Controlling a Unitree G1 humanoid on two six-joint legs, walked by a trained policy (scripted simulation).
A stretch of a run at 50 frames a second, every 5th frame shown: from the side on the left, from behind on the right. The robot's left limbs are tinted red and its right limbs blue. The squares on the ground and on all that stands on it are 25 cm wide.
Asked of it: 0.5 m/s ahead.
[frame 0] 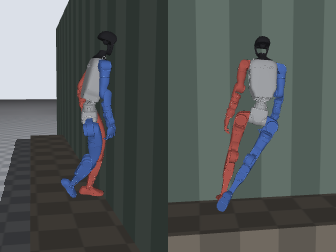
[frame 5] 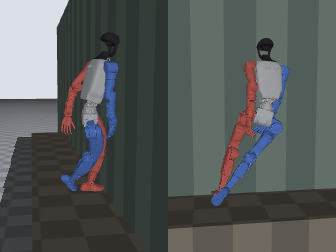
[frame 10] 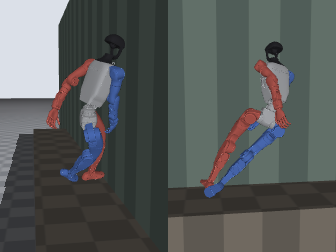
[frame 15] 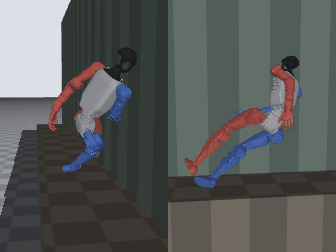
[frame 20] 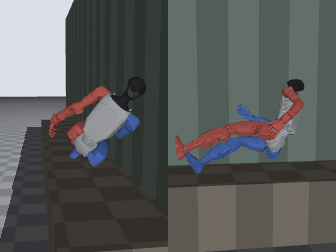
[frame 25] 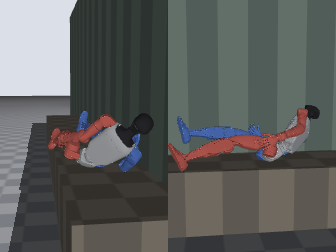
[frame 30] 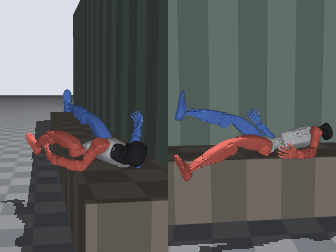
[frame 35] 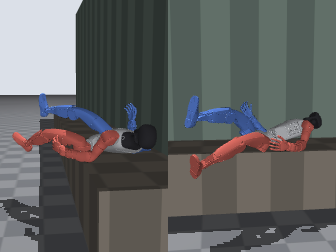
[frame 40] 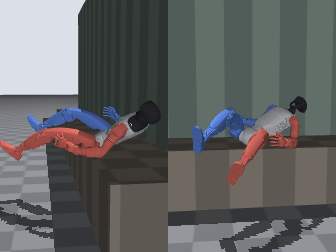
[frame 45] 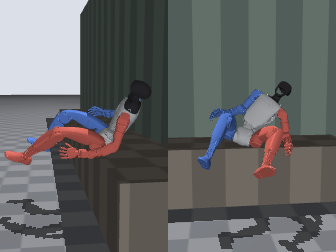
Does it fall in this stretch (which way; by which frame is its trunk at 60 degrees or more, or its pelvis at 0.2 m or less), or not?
yes: goes over to its right; its trunk at 60 degrees or more by frame 25
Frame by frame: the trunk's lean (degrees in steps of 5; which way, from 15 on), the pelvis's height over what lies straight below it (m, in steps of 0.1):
0: 15 forward, 0.8
5: 20 forward, 0.7
10: 20 forward, 0.6
15: 35 forward, 0.5
20: 40 forward, 0.3
25: 60 forward and to its right, 0.1
30: 85 to its right, 0.1
35: 75 forward and to its right, 0.1
40: 65 forward and to its right, 0.1
45: 50 to its right, 0.1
